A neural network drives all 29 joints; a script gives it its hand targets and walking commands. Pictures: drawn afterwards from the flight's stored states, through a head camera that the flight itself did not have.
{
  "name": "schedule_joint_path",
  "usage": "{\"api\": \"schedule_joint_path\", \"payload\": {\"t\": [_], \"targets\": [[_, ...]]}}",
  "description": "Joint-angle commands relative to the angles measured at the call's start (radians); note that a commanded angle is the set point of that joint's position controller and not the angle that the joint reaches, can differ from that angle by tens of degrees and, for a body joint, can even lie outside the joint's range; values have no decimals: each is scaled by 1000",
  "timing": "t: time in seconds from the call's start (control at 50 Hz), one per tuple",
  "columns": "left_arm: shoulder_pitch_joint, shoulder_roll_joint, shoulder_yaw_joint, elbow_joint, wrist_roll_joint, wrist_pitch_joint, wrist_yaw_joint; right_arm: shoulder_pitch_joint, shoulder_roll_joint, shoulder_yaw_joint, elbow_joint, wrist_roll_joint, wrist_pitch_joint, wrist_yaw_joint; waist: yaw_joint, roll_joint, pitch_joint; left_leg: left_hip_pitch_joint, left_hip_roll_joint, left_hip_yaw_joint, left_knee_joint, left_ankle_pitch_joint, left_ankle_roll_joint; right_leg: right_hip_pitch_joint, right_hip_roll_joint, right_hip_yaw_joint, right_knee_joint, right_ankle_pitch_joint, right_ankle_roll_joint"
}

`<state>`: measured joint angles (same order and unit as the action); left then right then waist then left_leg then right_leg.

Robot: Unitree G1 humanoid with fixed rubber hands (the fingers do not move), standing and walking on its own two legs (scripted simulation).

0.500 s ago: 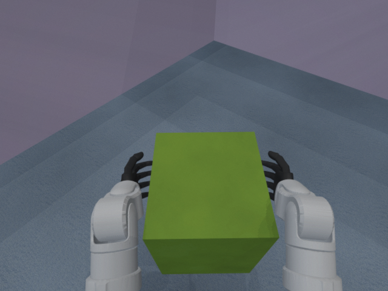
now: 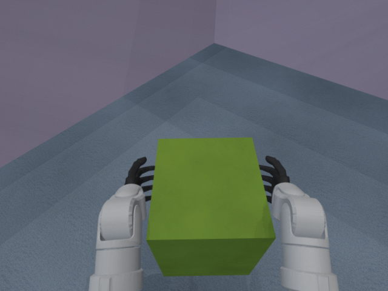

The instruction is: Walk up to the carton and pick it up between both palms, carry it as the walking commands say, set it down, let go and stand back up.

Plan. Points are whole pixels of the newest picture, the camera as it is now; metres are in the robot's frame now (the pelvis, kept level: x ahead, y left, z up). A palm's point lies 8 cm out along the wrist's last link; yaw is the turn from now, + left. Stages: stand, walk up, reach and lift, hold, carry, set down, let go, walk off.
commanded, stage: carry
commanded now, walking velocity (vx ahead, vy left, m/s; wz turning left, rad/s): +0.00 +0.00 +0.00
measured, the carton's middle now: (205, 210) +0.29 +0.01 -0.01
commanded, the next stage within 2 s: none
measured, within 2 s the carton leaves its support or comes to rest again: neither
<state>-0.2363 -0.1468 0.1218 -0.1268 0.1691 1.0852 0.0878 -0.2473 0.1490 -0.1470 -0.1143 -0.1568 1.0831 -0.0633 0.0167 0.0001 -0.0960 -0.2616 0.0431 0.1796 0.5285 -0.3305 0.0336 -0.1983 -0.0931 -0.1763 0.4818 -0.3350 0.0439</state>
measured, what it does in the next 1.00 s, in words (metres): shifts its weight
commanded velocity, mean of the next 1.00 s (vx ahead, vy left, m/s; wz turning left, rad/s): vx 0.00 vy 0.00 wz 0.00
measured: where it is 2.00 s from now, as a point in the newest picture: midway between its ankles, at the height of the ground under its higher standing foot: outside the picture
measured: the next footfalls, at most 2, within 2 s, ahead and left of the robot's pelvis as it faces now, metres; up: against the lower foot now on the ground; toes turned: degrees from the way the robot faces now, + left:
left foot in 1.96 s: -0.32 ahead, +0.08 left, +0.00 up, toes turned +33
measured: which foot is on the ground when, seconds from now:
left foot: down 0.00-1.00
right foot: down 0.00-1.00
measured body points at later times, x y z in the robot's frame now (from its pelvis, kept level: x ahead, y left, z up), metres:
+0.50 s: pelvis -0.04 +0.00 +0.00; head -0.07 +0.00 +0.45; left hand +0.25 +0.15 +0.06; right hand +0.26 -0.14 +0.06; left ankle -0.03 +0.08 -0.73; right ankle -0.06 -0.13 -0.73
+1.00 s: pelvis -0.06 +0.00 +0.00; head -0.08 +0.00 +0.45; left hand +0.23 +0.15 +0.06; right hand +0.24 -0.14 +0.06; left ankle -0.03 +0.08 -0.73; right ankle -0.06 -0.13 -0.73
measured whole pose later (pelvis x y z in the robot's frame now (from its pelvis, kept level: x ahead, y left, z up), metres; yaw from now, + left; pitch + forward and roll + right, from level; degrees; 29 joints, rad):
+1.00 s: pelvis -0.06 +0.00 +0.00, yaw +0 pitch +2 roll -1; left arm -0.19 -0.14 0.11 -0.03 0.17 0.92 0.08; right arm -0.18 0.14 -0.12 -0.02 -0.16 0.91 -0.07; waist 0.01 -0.01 -0.11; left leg -0.32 0.04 0.18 0.51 -0.23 0.04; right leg -0.27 -0.09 -0.18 0.50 -0.25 0.02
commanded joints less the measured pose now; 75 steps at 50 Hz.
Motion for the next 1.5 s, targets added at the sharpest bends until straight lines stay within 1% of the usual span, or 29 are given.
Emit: {"api": "schedule_joint_path", "payload": {"t": [0.0, 0.04, 0.1, 0.18, 0.24, 0.32, 0.4, 0.48, 0.56, 0.64, 0.72, 0.76, 0.8, 0.9, 0.98, 1.08, 1.16, 1.2, 1.24, 1.28, 1.3, 1.32, 1.34, 1.38, 1.4, 1.42, 1.44, 1.46, 1.48], "targets": [[-439, -929, -629, -98, -357, -62, -229, -441, 899, 612, -74, 334, -54, 208, -1, -3, -269, 127, 115, -92, -32, 550, -2, 88, -73, 54, -1, 441, -33], [-432, -921, -637, -111, -361, -52, -223, -427, 894, 620, -81, 339, -45, 202, -3, 1, -259, 117, 115, -96, -50, 482, 2, 79, -73, 59, -15, 367, -35], [-386, -872, -574, -13, -303, -83, -225, -379, 851, 559, 21, 281, -76, 203, -3, 2, -235, 102, 117, -104, -71, 435, 4, 67, -73, 65, -31, 316, -32], [-423, -889, -607, -66, -332, -91, -223, -412, 871, 594, -29, 310, -85, 201, -3, 8, -213, 78, 118, -113, -91, 370, 3, 48, -72, 70, -50, 248, -32], [-385, -850, -545, 30, -279, -115, -223, -372, 834, 532, 66, 256, -109, 200, -3, 9, -208, 71, 116, -115, -96, 353, 3, 39, -71, 73, -54, 234, -31], [-423, -863, -572, -25, -305, -132, -218, -405, 847, 559, 11, 281, -127, 194, -3, 11, -199, 56, 117, -121, -105, 315, 1, 22, -70, 74, -61, 199, -30], [-384, -824, -512, 59, -256, -159, -215, -364, 805, 500, 90, 230, -153, 190, -3, 9, -204, 54, 115, -121, -106, 310, 2, 17, -70, 75, -60, 200, -29], [-411, -837, -543, -4, -284, -166, -209, -389, 816, 532, 24, 259, -161, 183, -3, 10, -208, 48, 116, -125, -110, 289, 1, 10, -70, 76, -62, 180, -29], [-371, -803, -494, 63, -243, -190, -207, -350, 779, 486, 87, 217, -185, 180, -4, 7, -214, 49, 116, -125, -108, 298, 1, 7, -71, 76, -58, 190, -29], [-393, -820, -533, -6, -275, -187, -201, -370, 795, 526, 16, 253, -182, 175, -4, 9, -217, 45, 117, -128, -110, 282, 1, 2, -70, 77, -59, 174, -29], [-353, -791, -490, 59, -236, -201, -202, -331, 764, 486, 78, 215, -196, 176, -4, 7, -220, 47, 117, -127, -108, 295, 1, -1, -71, 78, -55, 186, -30], [-370, -801, -508, 25, -251, -210, -201, -350, 774, 504, 42, 230, -204, 175, -3, 7, -215, 43, 117, -129, -110, 287, 0, -8, -70, 79, -56, 177, -29], [-381, -814, -533, -12, -273, -195, -198, -357, 786, 529, 5, 253, -189, 173, -3, 9, -218, 42, 117, -130, -111, 277, 0, -9, -71, 80, -57, 168, -30], [-346, -790, -494, 48, -239, -203, -200, -324, 761, 493, 62, 220, -196, 175, -3, 6, -218, 42, 117, -129, -110, 289, 0, -15, -71, 82, -53, 180, -30], [-373, -817, -544, -29, -282, -180, -197, -347, 788, 543, -15, 265, -175, 171, -2, 9, -219, 38, 117, -130, -113, 269, 0, -20, -71, 84, -54, 163, -32], [-341, -795, -505, 32, -250, -182, -201, -318, 764, 507, 42, 232, -175, 174, -1, 6, -217, 38, 116, -128, -111, 282, -1, -25, -70, 84, -51, 178, -32], [-372, -828, -565, -61, -303, -149, -197, -345, 796, 568, -50, 288, -143, 170, -1, 9, -220, 34, 116, -129, -114, 261, -1, -28, -69, 86, -53, 163, -33], [-349, -819, -554, -37, -294, -129, -198, -321, 786, 556, -27, 279, -123, 170, -1, 7, -227, 38, 116, -127, -112, 271, -1, -24, -71, 87, -51, 176, -33], [-329, -801, -517, 20, -263, -140, -202, -304, 768, 521, 27, 248, -133, 173, 0, 5, -222, 36, 115, -126, -111, 278, -1, -28, -70, 86, -49, 183, -33], [-344, -807, -515, 16, -263, -160, -203, -324, 772, 520, 21, 245, -153, 175, 2, 5, -212, 30, 114, -127, -114, 267, -2, -37, -67, 86, -51, 172, -33], [-391, -847, -613, -142, -345, -137, -199, -377, 810, 621, -143, 329, -130, 173, 1, 10, -199, 8, 115, -141, -92, 326, 1, -36, -72, 75, -28, 202, -32], [-428, -917, -774, -360, -475, -57, -192, -419, 882, 787, -380, 467, -51, 168, 3, 17, -207, -5, 129, -149, -41, 429, -3, -46, -91, 61, 36, 264, -23], [-358, -902, -730, -269, -451, 15, -187, -345, 859, 750, -289, 450, 21, 164, 0, 20, -247, -3, 145, -161, 9, 547, -1, -41, -105, 60, 93, 339, -13], [-254, -871, -709, -214, -429, 79, -195, -224, 821, 723, -241, 427, 90, 173, -13, 20, -287, -11, 146, -180, 84, 761, 13, -36, -117, 62, 183, 496, -10], [-239, -875, -709, -208, -422, 93, -202, -211, 820, 731, -246, 429, 108, 184, -21, 17, -290, -17, 146, -192, 106, 817, 22, -49, -121, 61, 216, 541, -12], [-252, -887, -711, -204, -423, 100, -209, -230, 826, 741, -252, 436, 119, 197, -27, 21, -282, -27, 149, -212, 110, 831, 33, -77, -121, 57, 242, 533, -16], [-289, -910, -716, -206, -427, 105, -215, -267, 841, 748, -259, 445, 124, 207, -31, 35, -268, -43, 157, -247, 96, 822, 47, -110, -114, 50, 263, 467, -18], [-316, -931, -721, -212, -431, 106, -219, -302, 854, 755, -271, 454, 127, 216, -33, 68, -254, -59, 180, -304, 60, 794, 65, -145, -94, 39, 293, 351, -15], [-335, -948, -723, -218, -436, 107, -221, -337, 863, 759, -286, 462, 128, 221, -31, 125, -242, -73, 216, -386, 2, 751, 88, -179, -55, 25, 326, 171, -8]]}}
